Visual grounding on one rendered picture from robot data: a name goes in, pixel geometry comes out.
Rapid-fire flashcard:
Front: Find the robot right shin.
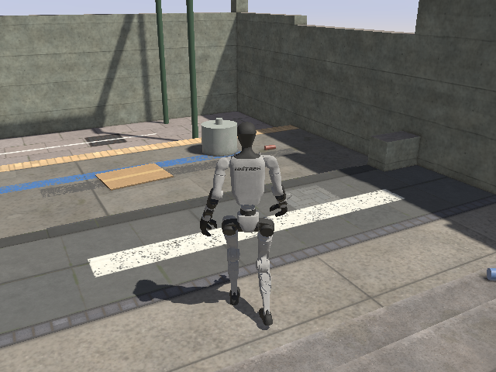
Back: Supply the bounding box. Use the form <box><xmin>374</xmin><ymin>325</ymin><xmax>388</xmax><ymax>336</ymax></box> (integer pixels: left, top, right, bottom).
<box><xmin>258</xmin><ymin>259</ymin><xmax>271</xmax><ymax>315</ymax></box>

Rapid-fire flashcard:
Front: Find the robot left forearm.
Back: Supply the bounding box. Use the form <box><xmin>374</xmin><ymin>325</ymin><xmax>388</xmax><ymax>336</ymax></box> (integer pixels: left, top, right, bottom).
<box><xmin>202</xmin><ymin>188</ymin><xmax>219</xmax><ymax>221</ymax></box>

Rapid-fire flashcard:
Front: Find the left robot hand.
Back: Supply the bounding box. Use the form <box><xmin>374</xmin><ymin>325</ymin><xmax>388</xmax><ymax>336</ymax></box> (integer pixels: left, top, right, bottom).
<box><xmin>200</xmin><ymin>217</ymin><xmax>217</xmax><ymax>236</ymax></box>

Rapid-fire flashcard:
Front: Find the right robot hand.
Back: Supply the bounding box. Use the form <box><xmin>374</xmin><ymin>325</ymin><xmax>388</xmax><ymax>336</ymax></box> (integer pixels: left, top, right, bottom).
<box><xmin>270</xmin><ymin>204</ymin><xmax>288</xmax><ymax>217</ymax></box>

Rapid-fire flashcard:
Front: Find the robot right forearm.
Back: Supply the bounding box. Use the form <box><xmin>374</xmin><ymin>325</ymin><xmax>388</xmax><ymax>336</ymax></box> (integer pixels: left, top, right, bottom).
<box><xmin>275</xmin><ymin>185</ymin><xmax>287</xmax><ymax>208</ymax></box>

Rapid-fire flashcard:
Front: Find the right robot upper arm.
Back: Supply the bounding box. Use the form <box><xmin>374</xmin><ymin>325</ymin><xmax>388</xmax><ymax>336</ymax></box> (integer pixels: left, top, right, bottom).
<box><xmin>263</xmin><ymin>155</ymin><xmax>284</xmax><ymax>196</ymax></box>

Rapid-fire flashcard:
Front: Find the robot left thigh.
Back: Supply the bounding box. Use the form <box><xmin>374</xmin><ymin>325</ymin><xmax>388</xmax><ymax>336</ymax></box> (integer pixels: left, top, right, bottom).
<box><xmin>222</xmin><ymin>215</ymin><xmax>240</xmax><ymax>262</ymax></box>

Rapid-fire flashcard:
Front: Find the left robot upper arm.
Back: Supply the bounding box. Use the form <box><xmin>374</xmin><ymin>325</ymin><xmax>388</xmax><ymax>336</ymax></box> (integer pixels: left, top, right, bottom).
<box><xmin>211</xmin><ymin>157</ymin><xmax>231</xmax><ymax>200</ymax></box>

